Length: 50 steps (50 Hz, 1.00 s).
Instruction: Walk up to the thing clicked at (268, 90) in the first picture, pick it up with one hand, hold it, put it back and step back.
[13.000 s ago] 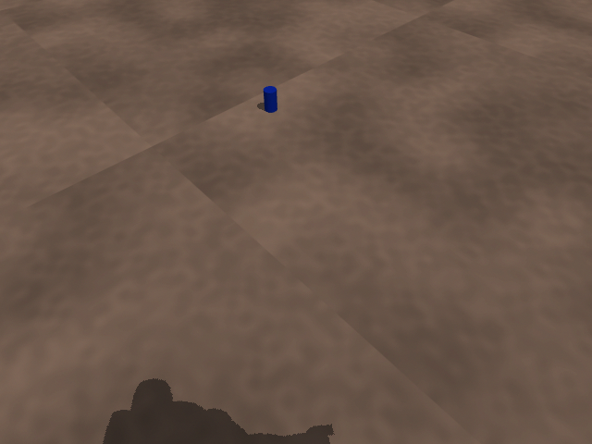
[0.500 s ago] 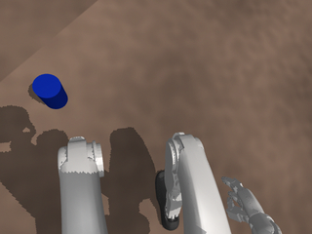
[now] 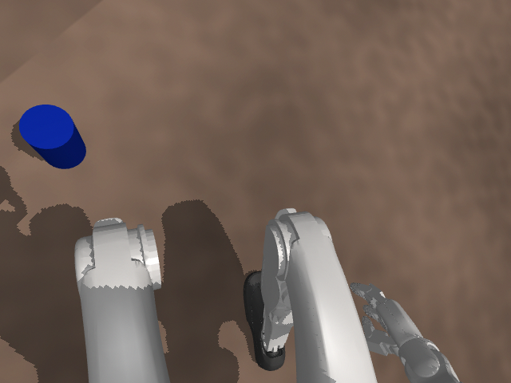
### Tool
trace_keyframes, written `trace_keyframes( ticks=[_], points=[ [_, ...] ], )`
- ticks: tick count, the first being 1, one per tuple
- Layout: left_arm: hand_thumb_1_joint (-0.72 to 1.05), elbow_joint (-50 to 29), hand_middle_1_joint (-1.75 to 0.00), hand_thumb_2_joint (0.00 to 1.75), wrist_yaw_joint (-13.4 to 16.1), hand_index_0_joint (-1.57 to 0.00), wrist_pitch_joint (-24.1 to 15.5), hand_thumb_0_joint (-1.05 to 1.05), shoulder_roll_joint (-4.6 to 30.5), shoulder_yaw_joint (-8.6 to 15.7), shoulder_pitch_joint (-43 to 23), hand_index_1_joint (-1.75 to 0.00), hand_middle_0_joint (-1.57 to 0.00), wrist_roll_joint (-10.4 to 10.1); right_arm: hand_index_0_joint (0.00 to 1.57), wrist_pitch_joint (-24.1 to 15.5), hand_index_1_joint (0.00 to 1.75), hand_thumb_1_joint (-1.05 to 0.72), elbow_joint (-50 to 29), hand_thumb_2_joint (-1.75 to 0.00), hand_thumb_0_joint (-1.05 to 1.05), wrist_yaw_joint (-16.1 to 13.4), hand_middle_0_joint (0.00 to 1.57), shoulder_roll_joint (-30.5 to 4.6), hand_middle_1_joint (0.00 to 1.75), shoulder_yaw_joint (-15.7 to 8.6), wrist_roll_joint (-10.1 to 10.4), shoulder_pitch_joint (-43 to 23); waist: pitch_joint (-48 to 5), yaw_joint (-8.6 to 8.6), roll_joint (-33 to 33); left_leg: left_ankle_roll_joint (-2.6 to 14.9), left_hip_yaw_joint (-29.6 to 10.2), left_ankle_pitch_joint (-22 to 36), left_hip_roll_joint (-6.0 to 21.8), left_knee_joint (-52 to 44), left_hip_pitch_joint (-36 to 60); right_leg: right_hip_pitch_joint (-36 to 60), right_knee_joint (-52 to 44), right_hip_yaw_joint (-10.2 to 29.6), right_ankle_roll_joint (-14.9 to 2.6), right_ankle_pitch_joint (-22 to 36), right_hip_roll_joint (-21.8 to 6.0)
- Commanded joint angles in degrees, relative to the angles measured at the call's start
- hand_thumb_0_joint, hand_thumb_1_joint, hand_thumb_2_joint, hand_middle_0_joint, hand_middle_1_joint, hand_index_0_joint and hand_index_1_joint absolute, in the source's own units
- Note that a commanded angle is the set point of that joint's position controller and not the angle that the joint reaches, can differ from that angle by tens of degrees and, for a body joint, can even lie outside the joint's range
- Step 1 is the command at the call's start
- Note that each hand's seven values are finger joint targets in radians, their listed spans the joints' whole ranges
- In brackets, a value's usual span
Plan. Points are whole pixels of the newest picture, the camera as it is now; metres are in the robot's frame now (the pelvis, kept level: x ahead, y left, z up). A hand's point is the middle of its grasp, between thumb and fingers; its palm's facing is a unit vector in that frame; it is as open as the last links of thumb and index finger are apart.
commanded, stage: approach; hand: left
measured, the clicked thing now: (56, 139) +0.48 +0.30 -0.27
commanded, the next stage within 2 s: close in in 0.24 s
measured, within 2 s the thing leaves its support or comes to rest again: neither
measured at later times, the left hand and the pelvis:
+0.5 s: hand out of the picture +0.42 +0.36 -0.21, palm faces +0.32 -0.95 +0.03, open 17.4 cm; pelvis -0.01 +0.01 -0.05, yaw -5 degrees
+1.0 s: hand (47, 151) +0.45 +0.30 -0.24, palm faces +0.32 -0.95 +0.01, open 16.7 cm; pelvis -0.01 +0.02 -0.06, yaw -8 degrees
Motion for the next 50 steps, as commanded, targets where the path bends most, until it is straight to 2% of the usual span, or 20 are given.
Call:
trace_keyframes(
  ticks=[1,4,5,6,7,8,10,13,15,18,19,20,21,24,29,32,36,41,45,50],
  points=[
    [-0.53,-9.33,-0.1,0.02,1.59,-0.07,-8.65,0.0,17.28,0.0,-11.49,-0.08,-0.05,-0.46,0.2,-0.2,0.3,-0.9,-2.25,-0.89,0.0,-0.4,0.2,-15.77,0.3,-4.38,-1.73,5.53,-34.33,-2.64,18.98,2.24,4.98,6.3,1.83,-12.38,27.86,13.5,-10.81,-6.15,-4.67,8.88,1.73],
    [-0.51,-11.3,-0.11,0.04,3.52,-0.06,-12.76,0.0,20.25,1.63,-12.69,-0.08,-0.04,0.17,0.2,1.13,0.3,-0.9,-2.6,-0.89,0.0,0.02,0.2,-16.58,0.3,-3.06,-3.09,3.5,-34.94,-1.51,24.49,1.18,4.11,10.05,2.37,-12.18,32.56,11.62,-7.94,-6.64,-4.99,10.47,1.68],
    [-0.55,-9.51,-0.12,0.03,4.46,-0.07,-13.66,0.0,21.12,2.37,-11.29,-0.1,-0.05,0.6,0.2,1.55,0.3,-0.9,-2.83,-0.89,0.0,0.24,0.2,-16.61,0.3,-2.18,-3.72,3.06,-34.78,-1.67,24.74,1.11,3.9,11.19,2.51,-11.38,32.66,12.29,-7.36,-7.0,-4.94,11.14,1.86],
    [-0.56,-8.15,-0.12,0.04,5.16,-0.07,-14.82,0.0,20.17,1.89,-11.08,-0.09,-0.05,0.74,0.2,2.07,0.3,-0.9,-2.67,-0.89,0.0,0.31,0.2,-16.99,0.3,-1.72,-4.22,2.15,-33.8,-1.94,25.02,0.98,3.77,11.21,2.55,-10.97,32.22,11.97,-6.76,-7.25,-4.91,11.31,1.81],
    [-0.57,-6.58,-0.13,0.04,6.05,-0.07,-15.78,0.0,21.18,2.88,-9.63,-0.1,-0.05,1.18,0.2,2.54,0.3,-0.91,-2.61,-0.89,0.0,0.5,0.2,-17.18,0.3,-1.17,-4.91,1.81,-33.61,-1.65,25.53,0.92,3.75,11.89,2.67,-10.32,32.53,12.42,-6.26,-7.39,-4.95,11.77,1.96],
    [-0.58,-5.72,-0.12,0.05,6.8,-0.07,-16.77,0.0,22.11,3.58,-9.47,-0.1,-0.05,1.27,0.2,3.12,0.3,-0.91,-2.49,-0.89,0.0,0.5,0.2,-17.62,0.3,-0.47,-5.49,1.68,-33.31,-2.28,26.3,0.73,3.56,12.93,2.79,-9.94,32.71,13.25,-5.79,-7.74,-4.89,12.74,1.96],
    [-0.58,-5.16,-0.13,0.07,7.98,-0.07,-18.52,0.0,22.5,3.95,-8.62,-0.11,-0.05,1.79,0.2,3.99,0.3,-0.9,-2.85,-0.9,0.0,0.7,0.2,-17.75,0.3,0.71,-6.63,-0.07,-32.14,-2.38,28.2,0.43,3.15,13.68,3.25,-9.6,33.75,13.03,-5.23,-8.11,-4.92,13.0,2.21],
    [-0.57,-2.83,-0.13,0.07,9.33,-0.07,-20.87,0.0,21.04,1.87,-8.61,-0.11,-0.05,2.82,0.2,4.91,0.3,-0.91,-3.63,-0.9,0.0,0.72,0.2,-18.72,0.3,2.32,-8.19,-3.07,-28.44,-4.18,30.28,0.02,2.02,12.15,3.69,-9.11,33.39,10.91,-3.93,-9.3,-5.02,12.1,2.35],
    [-0.57,-1.18,-0.13,0.08,10.41,-0.07,-22.29,0.0,19.29,0.45,-8.22,-0.11,-0.05,2.82,0.2,5.36,0.3,-0.91,-3.66,-0.9,0.0,0.8,0.2,-18.96,0.3,3.34,-9.09,-3.87,-27.68,-5.81,28.5,0.23,1.67,11.52,3.72,-7.45,31.81,12.44,-4.17,-9.82,-4.72,12.68,2.72],
    [-0.58,1.17,-0.13,0.06,11.7,-0.07,-24.87,0.0,15.18,-2.56,-8.57,-0.1,-0.04,1.05,0.2,5.63,0.3,-0.91,-4.64,-0.89,0.0,0.92,0.2,-19.51,0.3,5.04,-9.93,-5.86,-26.6,-7.77,24.31,0.72,0.72,10.51,3.92,-5.04,29.21,14.17,-4.1,-10.61,-4.12,13.45,3.11],
    [-0.58,2.43,-0.13,0.06,12.29,-0.08,-25.6,0.0,14.83,-2.45,-7.65,-0.09,-0.04,0.65,0.2,5.8,0.3,-0.9,-4.46,-0.89,0.0,0.91,0.2,-19.73,0.3,5.46,-10.22,-6.19,-25.94,-8.23,23.92,0.67,0.35,11.0,4.0,-4.74,29.24,14.36,-3.9,-10.93,-4.04,13.98,3.22],
    [-0.56,2.34,-0.13,0.07,12.81,-0.08,-26.55,0.0,13.0,-4.23,-8.77,-0.09,-0.04,0.28,0.2,5.89,0.3,-0.9,-5.04,-0.89,0.0,1.06,0.2,-19.52,0.3,6.25,-10.59,-6.81,-26.33,-9.09,23.09,0.7,-0.14,10.85,4.09,-4.08,29.37,15.19,-3.94,-11.34,-3.83,14.18,3.48],
    [-0.56,3.41,-0.13,0.08,13.77,-0.08,-27.29,0.0,13.81,-3.98,-8.27,-0.1,-0.04,0.23,0.2,6.15,0.3,-0.9,-4.86,-0.89,0.0,1.04,0.2,-19.8,0.3,6.62,-10.76,-7.18,-25.55,-8.88,22.33,0.69,-0.35,10.2,4.01,-3.89,27.97,15.43,-3.7,-11.6,-3.82,13.93,3.57],
    [-0.58,4.56,-0.15,0.11,17.25,-0.08,-29.19,0.0,12.36,-5.13,-8.33,-0.11,-0.03,0.39,0.2,6.89,0.3,-0.89,-5.17,-0.89,0.0,1.44,0.2,-20.23,0.3,7.57,-11.68,-8.39,-23.33,-9.03,22.92,0.36,-1.04,7.89,4.15,-4.17,27.35,14.74,-3.28,-12.55,-3.8,12.41,3.87],
    [-0.55,4.05,-0.16,0.15,24.8,-0.07,-32.21,0.0,12.52,-6.58,-8.57,-0.12,-0.03,3.64,0.2,8.56,0.3,-0.89,-5.82,-0.9,0.0,2.45,0.2,-20.54,0.3,9.01,-13.23,-9.89,-19.05,-9.36,25.63,-0.43,-2.18,6.67,4.45,-4.65,26.63,13.8,-1.84,-13.75,-3.82,11.63,4.13],
    [-0.52,3.14,-0.16,0.16,28.01,-0.08,-33.81,0.0,11.94,-7.15,-9.18,-0.13,-0.05,4.97,0.2,9.4,0.3,-0.9,-5.99,-0.9,0.0,3.01,0.2,-20.48,0.3,9.29,-14.03,-10.68,-17.62,-10.03,25.78,-0.35,-2.37,6.33,4.51,-4.1,25.93,13.84,-1.84,-13.85,-3.54,11.8,4.23],
    [-0.48,3.23,-0.19,0.19,29.8,-0.13,-35.27,0.0,9.5,-9.42,-9.3,-0.16,-0.1,6.19,0.2,10.25,0.3,-0.9,-5.8,-0.9,0.0,3.49,0.2,-20.63,0.3,9.54,-14.78,-11.37,-16.88,-11.91,26.16,-0.58,-3.81,7.58,4.8,-4.26,27.64,13.37,-1.11,-14.6,-3.32,13.22,4.37],
    [-0.47,5.15,-0.21,0.21,30.59,-0.15,-35.61,0.0,5.96,-12.09,-10.19,-0.18,-0.12,5.63,0.2,10.82,0.3,-0.91,-6.25,-0.9,0.0,3.91,0.2,-20.84,0.3,10.03,-14.98,-11.46,-15.9,-13.57,24.38,-0.69,-5.2,6.19,4.62,-4.65,26.91,13.72,-1.1,-15.3,-2.99,13.34,4.51],
    [-0.48,6.14,-0.19,0.19,31.36,-0.15,-35.73,0.0,4.8,-13.5,-9.72,-0.17,-0.12,5.45,0.2,11.24,0.3,-0.91,-6.6,-0.9,0.0,4.07,0.2,-20.75,0.3,10.5,-14.9,-12.02,-14.93,-13.28,23.05,-0.58,-5.74,6.02,4.52,-4.37,25.96,13.61,-1.18,-15.29,-2.95,13.55,4.63],
    [-0.54,5.78,-0.17,0.19,34.12,-0.12,-36.44,0.0,6.38,-12.13,-9.28,-0.16,-0.09,5.06,0.2,11.74,0.3,-0.91,-7.21,-0.9,0.0,4.46,0.2,-20.17,0.3,11.43,-15.19,-11.83,-16.63,-12.18,22.48,-0.12,-4.67,6.95,4.29,-2.86,25.01,16.83,-2.27,-14.89,-2.93,14.47,5.25]
  ],
)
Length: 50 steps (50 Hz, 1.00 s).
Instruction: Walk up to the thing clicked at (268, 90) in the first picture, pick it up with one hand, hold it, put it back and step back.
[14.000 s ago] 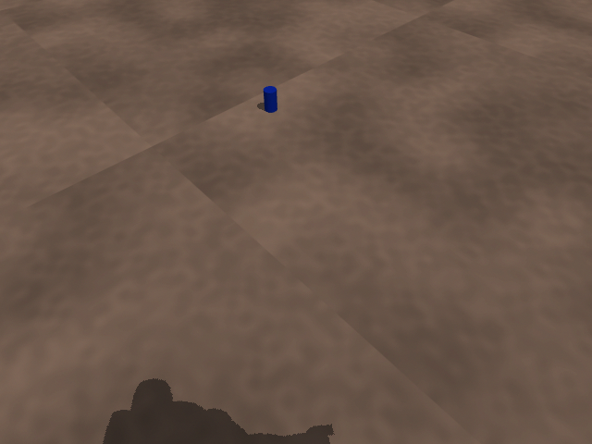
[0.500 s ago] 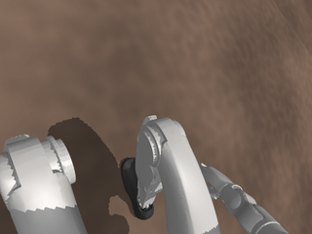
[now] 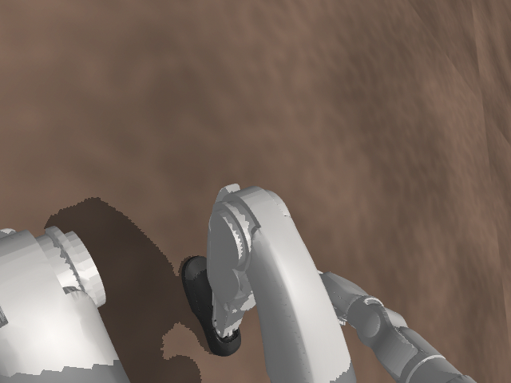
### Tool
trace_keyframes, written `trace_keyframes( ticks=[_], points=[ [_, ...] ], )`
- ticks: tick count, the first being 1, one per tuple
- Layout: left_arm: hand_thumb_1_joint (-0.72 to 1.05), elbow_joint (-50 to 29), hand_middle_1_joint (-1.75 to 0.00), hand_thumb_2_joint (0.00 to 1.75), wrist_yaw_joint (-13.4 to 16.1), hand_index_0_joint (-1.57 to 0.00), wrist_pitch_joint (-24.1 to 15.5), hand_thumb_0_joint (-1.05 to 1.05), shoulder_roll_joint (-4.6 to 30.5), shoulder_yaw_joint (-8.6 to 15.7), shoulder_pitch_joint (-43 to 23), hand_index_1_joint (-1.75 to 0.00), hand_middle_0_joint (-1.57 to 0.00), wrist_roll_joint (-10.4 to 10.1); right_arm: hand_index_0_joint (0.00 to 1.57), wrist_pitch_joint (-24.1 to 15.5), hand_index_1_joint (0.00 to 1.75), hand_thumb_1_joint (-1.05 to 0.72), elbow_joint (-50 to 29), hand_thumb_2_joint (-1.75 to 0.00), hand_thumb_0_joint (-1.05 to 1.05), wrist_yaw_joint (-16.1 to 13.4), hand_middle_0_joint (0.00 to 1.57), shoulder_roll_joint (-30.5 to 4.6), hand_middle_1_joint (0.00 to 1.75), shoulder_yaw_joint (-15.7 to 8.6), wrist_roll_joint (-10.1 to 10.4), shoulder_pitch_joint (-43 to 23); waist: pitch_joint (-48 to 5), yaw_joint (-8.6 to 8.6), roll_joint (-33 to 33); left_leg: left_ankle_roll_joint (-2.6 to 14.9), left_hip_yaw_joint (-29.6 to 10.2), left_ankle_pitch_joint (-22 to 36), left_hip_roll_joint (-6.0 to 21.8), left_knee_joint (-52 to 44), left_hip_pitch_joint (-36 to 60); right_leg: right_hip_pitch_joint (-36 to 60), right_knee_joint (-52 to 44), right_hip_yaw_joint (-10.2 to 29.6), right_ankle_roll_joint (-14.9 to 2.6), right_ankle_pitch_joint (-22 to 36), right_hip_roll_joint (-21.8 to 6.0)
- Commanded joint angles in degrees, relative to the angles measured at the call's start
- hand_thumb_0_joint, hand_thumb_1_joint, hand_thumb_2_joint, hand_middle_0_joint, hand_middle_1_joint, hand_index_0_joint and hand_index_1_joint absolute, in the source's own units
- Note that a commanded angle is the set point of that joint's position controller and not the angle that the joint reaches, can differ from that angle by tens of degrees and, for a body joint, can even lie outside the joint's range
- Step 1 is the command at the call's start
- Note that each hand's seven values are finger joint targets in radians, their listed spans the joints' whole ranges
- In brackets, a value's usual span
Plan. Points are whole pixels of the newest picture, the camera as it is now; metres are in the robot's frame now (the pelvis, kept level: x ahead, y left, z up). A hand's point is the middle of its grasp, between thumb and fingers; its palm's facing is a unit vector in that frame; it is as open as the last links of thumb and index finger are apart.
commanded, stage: close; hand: left
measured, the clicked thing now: out of the picture +0.45 +0.34 -0.22
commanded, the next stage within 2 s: settle in 0.70 s
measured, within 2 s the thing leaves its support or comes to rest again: leaves its support in 1.14 s
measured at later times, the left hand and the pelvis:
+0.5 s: hand out of the picture +0.43 +0.33 -0.18, palm faces +0.49 -0.87 -0.01, open 11.1 cm; pelvis +0.00 +0.00 +0.00, yaw -1 degrees
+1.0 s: hand out of the picture +0.44 +0.33 -0.18, palm faces +0.49 -0.87 -0.01, open 10.4 cm; pelvis +0.00 +0.00 +0.01, yaw -1 degrees
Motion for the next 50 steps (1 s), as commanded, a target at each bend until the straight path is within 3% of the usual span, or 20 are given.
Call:
trace_keyframes(
  ticks=[1,3,5,6,8,12,20,25,27,29,37,39,41,42,43,46,47,49,50],
  points=[
    [-0.54,-7.72,-0.17,0.18,2.66,-0.11,-5.02,0.0,11.86,0.78,-10.13,-0.15,-0.09,-0.63,0.2,1.01,0.3,-0.91,-1.12,-0.9,0.0,-0.82,0.2,-20.49,0.3,-6.98,-0.51,0.78,-30.85,-5.98,33.4,-1.2,5.92,8.72,4.17,-18.82,23.48,12.27,-9.32,-8.28,-3.93,11.65,0.83],
    [-0.54,-7.68,-0.16,0.18,3.75,-0.11,-5.13,0.0,12.42,1.29,-9.38,-0.15,-0.09,-0.19,0.2,1.12,0.3,-0.91,-1.15,-0.9,0.0,-0.81,0.2,-20.35,0.3,-6.98,-0.7,0.64,-30.76,-5.59,33.3,-1.06,6.41,8.58,4.32,-18.51,23.36,12.89,-9.84,-8.06,-3.85,11.73,0.94],
    [-0.53,-8.42,-0.17,0.2,4.51,-0.1,-5.43,0.0,12.23,0.49,-10.55,-0.16,-0.09,0.5,0.2,1.23,0.3,-0.91,-1.08,-0.9,0.0,-0.76,0.2,-20.36,0.3,-6.94,-0.85,0.55,-30.36,-6.58,33.86,-1.12,6.07,7.91,4.46,-18.81,23.13,12.26,-9.6,-8.34,-3.91,11.38,0.98],
    [-0.45,-8.98,-0.15,0.23,4.88,-0.11,-5.67,0.0,12.44,0.74,-10.09,-0.16,-0.11,0.56,0.2,1.33,0.3,-0.9,-0.99,-0.9,0.0,-0.7,0.2,-20.28,0.3,-6.96,-0.85,0.68,-30.85,-6.25,34.03,-1.1,6.25,8.52,4.48,-18.78,23.42,13.0,-9.66,-8.21,-3.94,12.02,0.98],
    [-0.29,-8.93,-0.29,0.34,5.23,-0.27,-5.88,0.0,12.82,0.68,-10.16,-0.29,-0.27,0.72,0.2,1.47,0.3,-0.88,-1.06,-0.9,0.0,-0.66,0.2,-20.37,0.3,-6.83,-0.92,0.69,-31.34,-6.6,34.6,-1.13,6.18,8.13,4.51,-18.66,23.71,13.03,-9.61,-8.41,-3.93,11.81,1.11],
    [-0.02,-9.12,-0.38,0.44,5.63,-0.38,-6.42,0.0,11.3,-0.07,-11.3,-0.38,-0.38,0.16,0.2,1.44,0.3,-0.88,-0.67,-0.9,0.0,-0.66,0.2,-20.54,0.3,-6.89,-0.87,0.69,-31.47,-7.56,34.23,-1.09,5.79,8.92,4.59,-18.63,24.25,12.95,-9.59,-8.56,-3.86,12.83,1.04],
    [0.27,-7.16,-0.49,0.58,5.96,-0.51,-5.46,0.0,10.44,-1.7,-11.75,-0.49,-0.51,0.69,0.2,1.77,0.3,-0.87,-0.29,-0.89,0.0,-0.71,0.2,-20.34,0.3,-6.81,-0.69,0.59,-30.29,-7.72,33.75,-1.18,5.36,8.28,4.65,-19.29,23.57,12.42,-9.81,-8.84,-3.98,12.59,1.12],
    [0.36,-7.0,-0.61,0.68,6.72,-0.63,-5.43,0.0,10.94,-0.98,-12.16,-0.61,-0.64,0.67,0.2,2.04,0.3,-0.86,-0.48,-0.89,0.0,-0.62,0.2,-20.15,0.3,-6.83,-0.77,0.59,-30.9,-7.41,33.66,-1.18,5.49,8.97,4.7,-19.2,24.16,12.82,-10.18,-8.78,-4.0,13.03,1.21],
    [0.4,-7.28,-0.67,0.73,6.72,-0.69,-5.37,0.0,10.88,-1.73,-12.49,-0.68,-0.7,0.98,0.2,2.06,0.3,-0.87,-0.33,-0.89,0.0,-0.65,0.2,-20.01,0.3,-6.9,-0.7,0.71,-30.5,-7.65,33.81,-0.95,5.99,8.58,4.63,-19.0,23.49,13.06,-10.55,-8.47,-4.09,12.93,1.22],
    [0.33,-7.74,-0.77,0.8,6.68,-0.77,-5.38,0.0,11.18,-1.22,-12.56,-0.78,-0.77,0.96,0.2,2.17,0.3,-0.87,-0.36,-0.9,0.0,-0.81,0.2,-20.03,0.3,-6.88,-0.86,0.58,-31.87,-7.55,33.71,-1.07,5.88,10.38,4.81,-18.87,24.88,13.59,-10.61,-8.52,-4.02,14.17,1.32],
    [0.42,-7.35,-1.08,1.06,6.89,-1.06,-5.29,0.0,10.44,-2.44,-13.65,-1.09,-1.06,1.26,0.2,2.31,0.3,-0.87,0.19,-0.89,0.0,-0.74,0.2,-19.91,0.3,-6.83,-0.74,0.95,-32.14,-8.42,34.18,-1.11,5.47,9.98,4.73,-19.42,24.94,13.49,-10.65,-8.95,-4.15,14.04,1.21],
    [0.41,-7.33,-1.12,1.1,7.1,-1.09,-5.22,0.0,10.53,-2.46,-13.68,-1.13,-1.09,1.21,0.2,2.34,0.3,-0.87,0.36,-0.89,0.0,-0.8,0.2,-19.85,0.3,-6.76,-0.88,1.1,-32.55,-8.21,34.84,-1.12,5.59,10.98,4.78,-19.28,25.51,13.94,-10.65,-8.73,-4.14,14.75,1.2],
    [0.39,-7.34,-1.21,1.16,7.2,-1.1,-5.49,0.0,9.53,-3.45,-14.68,-1.22,-1.11,1.16,0.2,2.27,0.3,-0.89,-0.07,-0.9,0.0,-0.65,0.2,-19.87,0.3,-6.62,-0.81,0.4,-31.45,-8.58,34.43,-1.01,5.42,9.37,4.61,-19.37,24.5,12.94,-10.76,-8.91,-4.19,13.58,1.16],
    [0.37,-6.91,-1.24,1.21,7.35,-1.13,-5.54,0.0,10.62,-2.42,-14.11,-1.27,-1.13,1.04,0.2,2.28,0.3,-0.88,0.05,-0.9,0.0,-0.65,0.2,-20.02,0.3,-6.68,-0.74,0.64,-31.31,-8.37,33.96,-0.91,5.52,8.57,4.56,-19.46,24.09,13.12,-11.01,-8.94,-4.17,13.0,1.12],
    [0.36,-7.28,-1.28,1.24,7.28,-1.15,-5.74,0.0,10.17,-2.91,-14.43,-1.3,-1.16,1.05,0.2,2.26,0.3,-0.89,-0.07,-0.9,0.0,-0.63,0.2,-19.93,0.3,-6.71,-0.7,0.24,-30.75,-8.27,33.93,-0.91,5.57,7.74,4.53,-19.59,23.71,12.7,-11.1,-8.96,-4.14,12.38,1.09],
    [0.33,-7.98,-1.36,1.31,7.11,-1.21,-6.01,0.0,11.03,-2.26,-14.59,-1.38,-1.21,0.83,0.2,2.18,0.3,-0.89,0.22,-0.9,0.0,-0.66,0.2,-20.13,0.3,-6.71,-0.7,0.69,-31.4,-8.27,35.03,-1.14,5.45,8.57,4.68,-19.86,24.81,13.16,-10.91,-8.97,-4.18,12.95,1.08],
    [0.35,-8.28,-1.37,1.32,6.74,-1.21,-6.03,0.0,9.72,-3.16,-14.57,-1.39,-1.22,0.8,0.2,2.12,0.3,-0.89,-0.07,-0.9,0.0,-0.65,0.2,-19.92,0.3,-6.64,-0.71,0.37,-31.65,-8.28,34.57,-1.11,5.34,9.48,4.82,-19.72,25.66,12.93,-10.9,-8.91,-4.15,13.45,1.14],
    [0.3,-8.98,-1.4,1.33,6.73,-1.24,-6.03,0.0,11.76,-1.99,-14.85,-1.42,-1.24,0.88,0.2,2.25,0.3,-0.89,0.36,-0.9,0.0,-0.77,0.2,-20.38,0.3,-6.76,-0.64,1.07,-32.14,-8.09,36.39,-1.48,5.12,10.9,4.95,-20.24,26.86,13.17,-10.5,-8.96,-4.25,14.34,0.97],
    [0.29,-9.29,-1.4,1.33,6.53,-1.26,-5.93,0.0,10.57,-2.98,-14.98,-1.43,-1.26,0.63,0.2,2.16,0.3,-0.89,-0.07,-0.9,0.0,-0.7,0.2,-19.97,0.3,-6.55,-0.51,0.52,-31.62,-7.99,36.1,-1.25,5.37,10.32,4.87,-19.96,26.07,13.02,-10.65,-8.71,-4.27,13.85,1.0]
  ],
)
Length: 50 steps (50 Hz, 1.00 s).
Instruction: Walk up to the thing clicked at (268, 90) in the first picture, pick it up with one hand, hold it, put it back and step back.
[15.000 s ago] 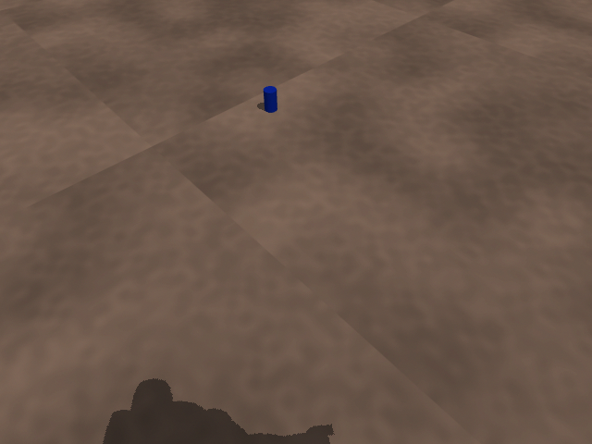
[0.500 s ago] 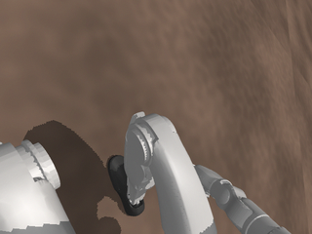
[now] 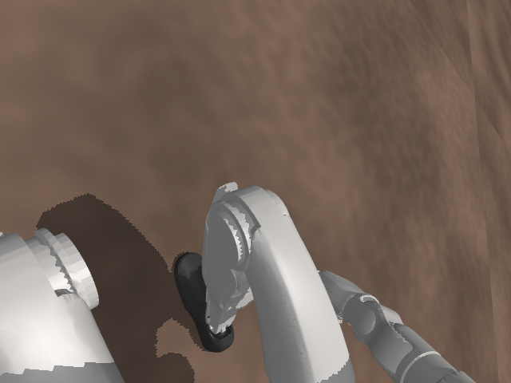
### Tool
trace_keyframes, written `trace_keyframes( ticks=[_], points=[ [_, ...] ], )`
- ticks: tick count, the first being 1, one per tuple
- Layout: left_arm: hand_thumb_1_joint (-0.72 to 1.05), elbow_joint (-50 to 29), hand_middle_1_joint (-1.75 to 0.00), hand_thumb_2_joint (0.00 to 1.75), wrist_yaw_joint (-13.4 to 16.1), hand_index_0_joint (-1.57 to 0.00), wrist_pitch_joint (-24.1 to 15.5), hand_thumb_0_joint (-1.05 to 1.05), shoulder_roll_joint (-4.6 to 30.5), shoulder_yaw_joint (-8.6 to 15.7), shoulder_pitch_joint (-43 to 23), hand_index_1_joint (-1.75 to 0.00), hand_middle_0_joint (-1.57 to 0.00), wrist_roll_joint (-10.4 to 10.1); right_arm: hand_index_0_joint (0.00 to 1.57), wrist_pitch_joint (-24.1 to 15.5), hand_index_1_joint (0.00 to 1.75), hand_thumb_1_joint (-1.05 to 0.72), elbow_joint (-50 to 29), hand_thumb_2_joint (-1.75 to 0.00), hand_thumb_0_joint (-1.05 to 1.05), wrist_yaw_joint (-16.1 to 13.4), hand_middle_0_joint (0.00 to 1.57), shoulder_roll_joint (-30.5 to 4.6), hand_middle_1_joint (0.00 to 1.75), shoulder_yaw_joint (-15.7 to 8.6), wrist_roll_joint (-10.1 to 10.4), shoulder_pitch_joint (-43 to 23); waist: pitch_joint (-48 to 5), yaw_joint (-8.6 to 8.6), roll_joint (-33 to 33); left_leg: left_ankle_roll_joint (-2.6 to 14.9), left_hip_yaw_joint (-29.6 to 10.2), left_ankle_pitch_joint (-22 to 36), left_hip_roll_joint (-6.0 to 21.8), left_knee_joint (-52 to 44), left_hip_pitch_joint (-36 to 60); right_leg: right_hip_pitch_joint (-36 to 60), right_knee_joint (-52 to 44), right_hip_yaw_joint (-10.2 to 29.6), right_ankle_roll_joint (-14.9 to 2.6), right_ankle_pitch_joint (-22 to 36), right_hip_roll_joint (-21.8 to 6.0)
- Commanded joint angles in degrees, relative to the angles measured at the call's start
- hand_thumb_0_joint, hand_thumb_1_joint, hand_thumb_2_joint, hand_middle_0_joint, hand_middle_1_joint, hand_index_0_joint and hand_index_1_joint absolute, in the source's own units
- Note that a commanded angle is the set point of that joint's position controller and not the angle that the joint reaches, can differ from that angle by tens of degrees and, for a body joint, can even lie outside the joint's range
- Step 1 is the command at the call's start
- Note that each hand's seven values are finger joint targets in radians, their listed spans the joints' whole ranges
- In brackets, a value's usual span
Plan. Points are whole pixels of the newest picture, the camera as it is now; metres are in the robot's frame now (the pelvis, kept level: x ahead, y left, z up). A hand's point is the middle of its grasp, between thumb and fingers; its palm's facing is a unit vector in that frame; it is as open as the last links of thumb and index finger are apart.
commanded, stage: settle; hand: left
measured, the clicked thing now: out of the picture +0.44 +0.33 -0.22
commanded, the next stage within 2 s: lift in 1.72 s
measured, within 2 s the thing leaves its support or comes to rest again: leaves its support in 0.14 s
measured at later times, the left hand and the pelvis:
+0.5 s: hand out of the picture +0.42 +0.37 -0.10, palm faces +0.48 -0.87 -0.01, open 10.6 cm; pelvis +0.00 -0.01 +0.01, yaw +2 degrees
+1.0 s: hand out of the picture +0.40 +0.37 -0.01, palm faces +0.50 -0.86 -0.05, open 10.6 cm; pelvis +0.02 -0.02 +0.04, yaw +8 degrees
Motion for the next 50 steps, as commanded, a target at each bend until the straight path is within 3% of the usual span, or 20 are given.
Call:
trace_keyframes(
  ticks=[1,2,5,6,9,18,22,23,27,28,29,30,33,34,37,39,44,46,48,50],
  points=[
    [0.26,-11.15,-1.42,1.34,-0.39,-1.27,-4.84,0.0,10.96,0.46,-12.98,-1.44,-1.27,-0.65,0.2,0.7,0.3,-0.89,-0.38,-0.9,0.0,-1.07,0.2,-20.93,0.3,-7.42,-0.09,1.67,-32.55,-7.08,36.99,-0.32,6.75,10.36,4.44,-18.74,25.74,13.35,-9.29,-7.56,-4.69,12.98,1.27],
    [0.25,-12.59,-1.44,1.35,-0.24,-1.28,-4.78,0.0,12.63,1.66,-13.7,-1.46,-1.27,-0.55,0.2,0.8,0.3,-0.89,0.0,-0.9,0.0,-1.16,0.2,-21.02,0.3,-7.59,-0.21,2.46,-33.52,-6.94,37.6,-0.4,6.88,11.19,4.43,-18.8,26.04,14.23,-9.22,-7.42,-4.65,13.74,1.2],
    [0.2,-14.78,-1.46,1.35,-0.63,-1.3,-3.85,0.0,11.1,1.22,-13.73,-1.48,-1.3,-0.9,0.2,0.8,0.3,-0.9,0.01,-0.91,0.0,-1.03,0.2,-20.73,0.3,-8.04,-0.02,2.69,-35.09,-6.65,38.41,-0.38,7.3,11.67,4.38,-18.75,26.87,14.31,-9.46,-7.05,-4.62,14.03,1.14],
    [0.18,-17.13,-1.46,1.35,-0.41,-1.29,-3.59,0.0,13.4,2.78,-14.59,-1.48,-1.29,-0.75,0.2,0.8,0.3,-0.89,0.49,-0.91,0.0,-1.13,0.2,-20.8,0.3,-8.47,-0.08,3.56,-36.04,-6.15,39.74,-0.4,7.79,12.59,4.42,-18.54,27.55,14.79,-9.47,-6.57,-4.69,14.82,1.07],
    [0.18,-19.81,-1.46,1.35,-0.78,-1.31,-2.03,0.0,13.74,3.04,-14.15,-1.48,-1.3,0.01,0.2,1.12,0.3,-0.9,0.66,-0.9,0.0,-1.08,0.2,-20.49,0.3,-9.36,0.3,4.32,-37.09,-5.47,41.46,-0.66,8.0,13.16,4.3,-19.45,28.25,14.26,-9.09,-6.4,-4.92,14.83,0.73],
    [0.1,-30.44,-1.49,1.34,-3.29,-1.34,5.98,0.0,6.65,1.17,-10.65,-1.5,-1.33,-0.92,0.2,1.36,0.3,-0.89,0.12,-0.9,0.0,-0.63,0.2,-19.17,0.3,-14.82,3.64,9.0,-42.82,-2.33,42.27,-0.64,9.93,13.7,3.28,-22.01,28.19,12.8,-9.77,-4.65,-5.52,15.11,-0.18],
    [0.12,-34.83,-1.49,1.33,-4.71,-1.35,9.84,0.0,2.03,-0.63,-10.4,-1.5,-1.34,-2.42,0.2,0.9,0.3,-0.89,0.1,-0.9,0.0,-0.64,0.2,-17.49,0.3,-17.04,5.95,10.7,-42.81,-1.09,39.38,0.13,11.08,9.99,2.73,-23.02,25.38,10.34,-10.94,-3.61,-5.66,12.24,-0.57],
    [0.13,-35.94,-1.5,1.34,-4.74,-1.35,10.75,0.0,2.71,0.65,-10.23,-1.51,-1.34,-2.79,0.2,0.91,0.3,-0.89,0.08,-0.9,0.0,-0.75,0.2,-17.34,0.3,-17.7,6.51,11.52,-43.19,-0.46,38.58,0.4,11.34,8.84,2.56,-23.46,24.55,10.46,-11.42,-3.42,-5.63,11.26,-0.64],
    [0.13,-39.65,-1.5,1.33,-5.51,-1.36,13.83,0.0,0.45,-0.34,-9.97,-1.51,-1.34,-3.04,0.2,0.64,0.3,-0.89,-0.02,-0.9,0.0,-0.75,0.2,-15.79,0.3,-20.16,8.34,12.86,-44.92,1.22,38.35,0.76,12.54,5.85,2.1,-24.79,23.57,8.05,-11.77,-2.37,-6.06,8.51,-1.06],
    [0.16,-39.14,-1.51,1.34,-5.73,-1.38,14.58,0.0,-1.61,-1.19,-8.85,-1.52,-1.35,-3.18,0.2,0.55,0.3,-0.89,0.05,-0.9,0.0,-0.72,0.2,-15.44,0.3,-20.76,8.78,13.2,-44.24,1.42,37.27,0.95,12.84,4.69,1.85,-25.29,22.49,7.52,-12.17,-2.18,-6.07,7.62,-1.25],
    [0.15,-42.79,-1.5,1.33,-5.71,-1.37,14.85,0.0,-0.78,-0.63,-11.37,-1.5,-1.35,-3.31,0.2,0.44,0.3,-0.89,0.48,-0.9,0.0,-0.79,0.2,-15.16,0.3,-21.24,8.95,14.52,-46.09,1.39,37.23,0.98,13.24,5.32,1.81,-25.28,22.75,8.87,-12.49,-1.93,-6.07,8.27,-1.24],
    [0.16,-40.63,-1.49,1.32,-5.93,-1.37,15.6,0.0,-2.49,-1.64,-10.05,-1.49,-1.34,-3.22,0.2,0.42,0.3,-0.89,0.4,-0.9,0.0,-0.8,0.2,-14.81,0.3,-21.64,9.45,14.2,-45.33,1.6,36.54,1.08,13.48,4.05,1.57,-25.77,22.25,7.55,-12.8,-1.65,-6.09,7.11,-1.48],
    [0.18,-43.7,-1.47,1.31,-6.23,-1.34,16.81,0.0,-1.11,-0.29,-11.22,-1.47,-1.32,-3.34,0.2,0.25,0.3,-0.88,0.1,-0.89,0.0,-1.12,0.2,-14.39,0.3,-22.92,10.51,14.96,-46.71,2.86,36.75,1.17,13.78,2.7,1.45,-27.45,23.18,6.58,-13.4,-1.07,-6.3,5.68,-1.95],
    [0.18,-40.73,-1.47,1.31,-6.44,-1.34,17.71,0.0,-3.3,-1.52,-7.98,-1.47,-1.32,-3.3,0.2,0.18,0.3,-0.88,-0.59,-0.9,0.0,-1.2,0.2,-14.09,0.3,-23.31,10.93,14.69,-47.49,3.17,36.28,1.29,14.22,2.57,1.31,-27.49,23.31,6.84,-13.73,-0.8,-6.36,5.52,-1.9],
    [0.18,-47.07,-1.47,1.3,-6.63,-1.34,18.17,0.0,-1.89,-0.02,-12.2,-1.47,-1.31,-3.95,0.2,0.04,0.3,-0.88,0.28,-0.89,0.0,-1.56,0.2,-13.26,0.3,-24.48,11.53,16.57,-52.63,4.26,37.38,1.2,15.2,5.52,1.02,-27.59,25.62,8.14,-13.7,0.34,-6.57,7.45,-2.25],
    [0.18,-45.85,-1.47,1.3,-6.99,-1.33,19.23,0.0,-3.82,-0.98,-10.95,-1.47,-1.31,-3.98,0.2,-0.04,0.3,-0.88,0.26,-0.89,0.0,-1.72,0.2,-12.64,0.3,-25.04,12.01,17.3,-52.99,4.32,36.9,1.21,15.63,6.46,0.84,-28.08,25.68,8.06,-14.04,0.81,-6.64,8.0,-2.47],
    [0.17,-49.33,-1.43,1.27,-7.48,-1.3,20.06,0.0,-3.4,0.0,-13.28,-1.43,-1.27,-4.15,0.2,-0.08,0.3,-0.88,1.85,-0.9,0.0,-2.25,0.2,-11.55,0.3,-26.54,12.71,19.39,-55.02,5.1,36.54,1.4,17.09,8.69,0.56,-28.28,25.94,9.79,-15.11,2.33,-6.58,9.66,-2.91],
    [0.15,-45.42,-1.42,1.24,-7.9,-1.29,21.12,0.0,-5.41,0.13,-9.98,-1.42,-1.26,-4.27,0.2,-0.15,0.3,-0.88,1.49,-0.89,0.0,-2.39,0.2,-11.5,0.3,-27.05,13.15,19.61,-54.52,5.24,34.96,1.44,17.23,9.3,0.48,-29.03,26.13,9.49,-15.7,2.35,-6.58,9.67,-3.1],
    [0.15,-47.43,-1.41,1.24,-8.37,-1.26,21.24,0.0,-4.54,0.6,-11.66,-1.4,-1.23,-4.22,0.2,-0.15,0.3,-0.88,2.07,-0.89,0.0,-2.58,0.2,-11.3,0.3,-27.63,13.39,19.93,-55.23,5.37,35.2,1.52,17.58,9.4,0.38,-29.49,26.29,9.46,-15.99,2.7,-6.59,9.55,-3.27],
    [0.14,-44.92,-1.42,1.24,-8.91,-1.28,22.21,0.0,-4.93,1.38,-8.55,-1.41,-1.25,-4.33,0.2,-0.19,0.3,-0.88,2.13,-0.9,0.0,-2.67,0.2,-11.02,0.3,-28.12,13.7,20.18,-57.24,6.71,34.46,1.59,17.99,10.64,0.37,-29.38,27.34,10.15,-16.08,3.18,-6.6,10.15,-3.31]
  ],
)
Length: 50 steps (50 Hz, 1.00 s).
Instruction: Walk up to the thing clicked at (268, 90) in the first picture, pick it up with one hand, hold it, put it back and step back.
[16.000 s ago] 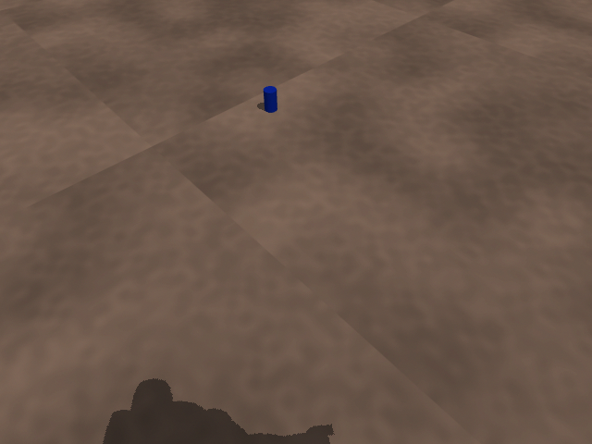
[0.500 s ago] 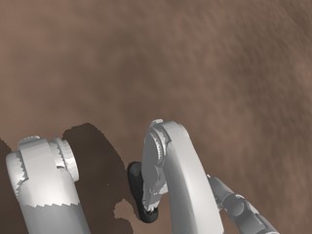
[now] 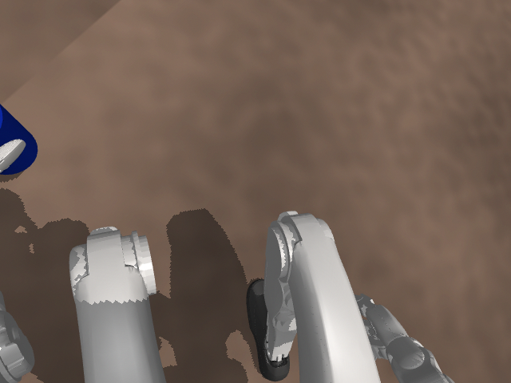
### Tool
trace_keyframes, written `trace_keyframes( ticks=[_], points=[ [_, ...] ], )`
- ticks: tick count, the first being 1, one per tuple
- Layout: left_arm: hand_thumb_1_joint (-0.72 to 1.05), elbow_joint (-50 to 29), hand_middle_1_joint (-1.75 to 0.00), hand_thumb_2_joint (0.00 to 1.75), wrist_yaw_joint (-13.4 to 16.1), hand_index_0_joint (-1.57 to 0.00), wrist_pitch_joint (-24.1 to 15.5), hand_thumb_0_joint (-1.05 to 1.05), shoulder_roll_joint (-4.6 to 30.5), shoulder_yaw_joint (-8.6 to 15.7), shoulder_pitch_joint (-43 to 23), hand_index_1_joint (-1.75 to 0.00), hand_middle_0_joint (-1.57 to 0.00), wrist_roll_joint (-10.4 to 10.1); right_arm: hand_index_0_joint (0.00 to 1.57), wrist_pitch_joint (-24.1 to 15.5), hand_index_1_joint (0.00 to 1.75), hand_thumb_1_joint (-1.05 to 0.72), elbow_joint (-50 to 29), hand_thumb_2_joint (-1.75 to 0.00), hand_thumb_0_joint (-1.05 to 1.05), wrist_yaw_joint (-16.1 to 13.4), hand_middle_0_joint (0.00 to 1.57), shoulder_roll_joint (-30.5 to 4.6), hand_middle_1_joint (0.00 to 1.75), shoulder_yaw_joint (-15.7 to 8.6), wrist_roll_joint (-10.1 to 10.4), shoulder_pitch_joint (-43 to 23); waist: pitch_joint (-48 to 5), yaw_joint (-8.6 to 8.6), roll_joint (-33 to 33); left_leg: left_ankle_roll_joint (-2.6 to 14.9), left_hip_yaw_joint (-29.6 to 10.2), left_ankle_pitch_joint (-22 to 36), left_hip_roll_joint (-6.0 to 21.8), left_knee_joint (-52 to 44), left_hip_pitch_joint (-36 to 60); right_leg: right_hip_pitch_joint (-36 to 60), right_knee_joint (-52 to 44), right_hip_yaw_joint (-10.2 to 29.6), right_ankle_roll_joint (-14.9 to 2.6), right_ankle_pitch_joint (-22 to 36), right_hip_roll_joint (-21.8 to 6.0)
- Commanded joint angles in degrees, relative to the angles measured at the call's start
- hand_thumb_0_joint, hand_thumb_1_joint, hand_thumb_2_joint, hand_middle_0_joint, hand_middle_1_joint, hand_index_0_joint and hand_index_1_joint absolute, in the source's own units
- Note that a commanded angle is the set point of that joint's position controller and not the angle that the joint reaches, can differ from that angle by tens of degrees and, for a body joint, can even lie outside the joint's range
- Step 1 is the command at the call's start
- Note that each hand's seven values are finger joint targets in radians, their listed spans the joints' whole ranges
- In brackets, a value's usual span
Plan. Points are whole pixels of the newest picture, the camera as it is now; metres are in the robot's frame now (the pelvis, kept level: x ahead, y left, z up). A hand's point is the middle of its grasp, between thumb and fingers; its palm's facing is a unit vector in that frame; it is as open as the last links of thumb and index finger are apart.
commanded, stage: settle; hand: left
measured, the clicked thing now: out of the picture +0.44 +0.34 -0.09
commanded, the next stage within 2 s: lift in 0.72 s
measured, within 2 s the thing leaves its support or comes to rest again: neither
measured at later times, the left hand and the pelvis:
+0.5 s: hand out of the picture +0.44 +0.33 -0.01, palm faces +0.39 -0.92 -0.04, open 10.6 cm; pelvis +0.00 +0.00 +0.02, yaw +2 degrees
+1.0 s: hand out of the picture +0.44 +0.32 +0.02, palm faces +0.37 -0.93 -0.05, open 10.6 cm; pelvis +0.00 -0.01 +0.04, yaw +4 degrees
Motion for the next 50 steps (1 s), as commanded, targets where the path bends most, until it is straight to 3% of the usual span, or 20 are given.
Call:
trace_keyframes(
  ticks=[1,3,5,9,13,14,15,17,18,19,20,25,28,36,39,41,42,45,47,50],
  points=[
    [0.14,-13.33,-1.42,1.25,-0.93,-1.27,-3.9,0.0,14.46,2.89,-15.89,-1.41,-1.24,-1.58,0.2,-0.45,0.3,-0.88,-1.9,-0.9,0.0,-1.21,0.2,-14.22,0.3,-6.53,0.28,7.67,-39.31,-0.28,19.96,2.82,6.92,7.59,0.43,-16.57,28.24,16.54,-13.63,-3.57,-4.15,12.71,2.15],
    [0.13,-10.61,-1.43,1.26,-1.6,-1.27,-3.25,0.0,12.04,1.82,-14.45,-1.42,-1.24,-1.94,0.2,-0.71,0.3,-0.88,-1.84,-0.9,0.0,-1.33,0.2,-13.8,0.3,-6.73,0.59,7.58,-38.72,-0.45,17.4,3.25,7.47,6.67,0.22,-16.69,25.83,17.75,-14.44,-3.19,-3.89,12.23,2.07],
    [0.11,-14.09,-1.42,1.25,-1.42,-1.27,-3.2,0.0,15.11,4.35,-17.01,-1.42,-1.24,-2.08,0.2,-0.85,0.3,-0.88,-1.1,-0.9,0.0,-1.44,0.2,-13.68,0.3,-7.38,0.72,8.74,-41.7,0.77,16.61,3.49,8.2,7.84,0.21,-16.3,25.85,20.62,-15.34,-2.19,-3.56,13.38,2.0],
    [0.11,-12.64,-1.42,1.24,-1.58,-1.27,-2.48,0.0,12.78,3.79,-16.7,-1.41,-1.24,-2.37,0.2,-1.21,0.3,-0.89,-1.3,-0.9,0.0,-1.68,0.2,-13.18,0.3,-8.0,1.23,8.62,-41.5,0.67,14.95,3.75,8.51,8.28,0.33,-16.66,25.36,20.64,-15.99,-1.61,-3.43,13.39,1.96],
    [0.08,-12.99,-1.42,1.25,-1.25,-1.26,-2.08,0.0,13.15,4.38,-16.0,-1.42,-1.24,-1.36,0.2,-1.4,0.3,-0.89,-0.95,-0.9,0.0,-1.86,0.2,-12.97,0.3,-8.82,1.41,9.04,-42.61,1.61,15.45,3.6,8.71,9.15,0.45,-17.79,27.8,20.27,-16.18,-1.5,-3.67,13.36,1.85],
    [0.07,-17.74,-1.41,1.24,-1.09,-1.26,-2.47,0.0,14.95,4.93,-20.31,-1.41,-1.23,-1.1,0.2,-1.37,0.3,-0.89,-0.35,-0.9,0.0,-2.0,0.2,-13.0,0.3,-9.2,1.26,9.76,-43.66,1.48,16.83,3.47,8.86,8.91,0.41,-17.98,28.15,20.61,-16.26,-1.4,-3.73,13.25,1.76],
    [0.08,-14.2,-1.42,1.24,-1.13,-1.27,-1.9,0.0,12.59,4.04,-17.01,-1.42,-1.24,-0.95,0.2,-1.33,0.3,-0.89,-0.64,-0.9,0.0,-1.97,0.2,-12.75,0.3,-9.14,1.35,9.59,-43.18,1.51,17.57,3.35,8.91,8.85,0.26,-18.84,29.08,20.07,-16.27,-1.49,-3.89,12.85,1.55],
    [0.08,-14.95,-1.42,1.25,-0.83,-1.27,-1.76,0.0,13.1,4.1,-17.68,-1.42,-1.25,-0.56,0.2,-1.42,0.3,-0.88,-0.52,-0.9,0.0,-2.05,0.2,-12.43,0.3,-9.44,1.53,9.68,-43.95,1.95,17.13,3.3,8.87,8.46,0.31,-19.65,29.57,20.01,-16.63,-1.53,-3.98,12.1,1.67],
    [0.09,-17.28,-1.43,1.26,-0.91,-1.28,-1.97,0.0,13.69,4.92,-19.94,-1.43,-1.25,-0.76,0.2,-1.42,0.3,-0.88,0.02,-0.9,0.0,-2.16,0.2,-12.64,0.3,-9.61,1.51,10.64,-43.89,1.57,18.15,3.18,8.82,9.0,0.33,-19.75,30.12,19.81,-16.61,-1.68,-4.03,12.67,1.48],
    [0.1,-14.49,-1.43,1.26,-0.84,-1.28,-1.46,0.0,12.69,4.62,-17.31,-1.43,-1.25,-0.58,0.2,-1.46,0.3,-0.88,-0.36,-0.9,0.0,-2.23,0.2,-12.63,0.3,-9.94,1.74,10.0,-43.35,1.98,17.57,3.19,8.78,8.34,0.21,-20.39,30.55,18.36,-16.7,-1.72,-4.19,11.68,1.49],
    [0.09,-15.61,-1.43,1.26,-0.98,-1.27,-1.5,0.0,11.64,3.42,-19.12,-1.43,-1.24,-0.61,0.2,-1.6,0.3,-0.89,-0.06,-0.9,0.0,-2.16,0.2,-12.25,0.3,-9.71,1.62,10.15,-42.7,1.07,17.83,3.25,8.95,8.07,0.29,-20.19,29.96,18.74,-16.86,-1.6,-4.1,11.72,1.49],
    [0.12,-14.74,-1.46,1.3,-1.06,-1.3,-0.96,0.0,11.1,3.41,-19.13,-1.45,-1.26,-0.51,0.2,-1.95,0.3,-0.89,0.44,-0.9,0.0,-2.53,0.2,-12.19,0.3,-10.41,1.93,10.8,-43.54,1.56,17.49,3.35,9.25,9.04,0.19,-20.93,31.9,18.6,-17.82,-1.22,-4.16,12.31,1.25],
    [0.1,-13.84,-1.47,1.31,-0.51,-1.29,-0.98,0.0,9.64,2.9,-19.3,-1.46,-1.26,-0.18,0.2,-2.17,0.3,-0.88,0.6,-0.9,0.0,-2.53,0.2,-11.77,0.3,-10.39,1.91,11.08,-41.47,0.75,16.67,3.29,9.06,8.64,0.15,-21.36,31.01,18.29,-18.27,-1.49,-4.12,12.04,1.17],
    [0.07,-15.37,-1.42,1.28,-0.25,-1.25,-1.95,0.0,10.68,2.95,-21.25,-1.42,-1.22,0.38,0.2,-2.54,0.3,-0.88,0.54,-0.9,0.0,-2.62,0.2,-11.63,0.3,-10.85,2.05,10.74,-42.62,1.58,17.88,3.12,9.34,7.48,-0.07,-23.24,33.18,17.66,-18.98,-1.26,-4.42,10.48,0.89],
    [0.07,-11.62,-1.43,1.29,-0.21,-1.25,-1.75,0.0,7.8,1.76,-19.35,-1.42,-1.22,0.4,0.2,-2.66,0.3,-0.89,0.58,-0.9,0.0,-2.49,0.2,-11.36,0.3,-10.82,1.97,10.89,-42.22,0.6,17.4,3.04,9.18,6.94,-0.07,-23.71,33.56,17.72,-19.39,-1.39,-4.31,10.16,0.82],
    [0.07,-15.07,-1.43,1.2,0.1,-1.29,-2.16,0.0,10.69,2.76,-22.32,-1.41,-1.24,0.48,0.2,-2.8,0.3,-0.91,0.73,-0.9,0.0,-2.57,0.2,-11.41,0.3,-11.0,2.1,11.14,-44.5,1.41,17.34,3.17,9.75,7.63,-0.25,-23.45,33.71,19.15,-19.66,-0.76,-4.32,10.72,0.8],
    [0.08,-14.8,-1.48,1.28,0.02,-1.3,-2.1,0.0,11.15,3.35,-21.14,-1.46,-1.26,0.54,0.2,-2.66,0.3,-0.91,0.68,-0.9,0.0,-2.62,0.2,-11.39,0.3,-11.05,2.07,11.24,-44.46,1.64,16.79,3.34,9.89,7.88,-0.26,-23.38,33.35,20.01,-20.08,-0.65,-4.15,10.98,0.75],
    [0.06,-14.54,-1.49,1.28,-0.33,-1.31,-1.47,0.0,10.92,2.92,-19.42,-1.47,-1.27,0.99,0.2,-2.58,0.3,-0.91,0.8,-0.9,0.0,-2.64,0.2,-11.0,0.3,-11.44,2.14,11.41,-46.15,2.53,16.05,3.53,10.58,9.4,-0.22,-23.79,34.32,22.23,-21.21,0.19,-3.97,12.04,0.78],
    [0.06,-18.58,-1.5,1.28,-1.27,-1.33,-1.41,0.0,9.35,1.84,-21.72,-1.48,-1.29,0.27,0.2,-2.8,0.3,-0.92,0.97,-0.9,0.0,-2.67,0.2,-10.91,0.3,-11.74,2.41,11.98,-47.65,1.96,17.65,3.41,10.35,10.55,-0.26,-24.51,36.47,22.01,-21.08,-0.04,-4.21,13.11,0.62],
    [0.07,-18.44,-1.49,1.28,-1.91,-1.33,-0.29,0.0,10.89,3.04,-19.05,-1.47,-1.29,0.32,0.2,-2.85,0.3,-0.91,0.51,-0.9,0.0,-2.81,0.2,-11.0,0.3,-12.47,3.03,12.1,-47.71,2.94,17.53,3.31,10.52,8.99,-0.33,-26.1,36.61,22.43,-22.09,0.16,-4.36,11.36,0.53]
  ],
)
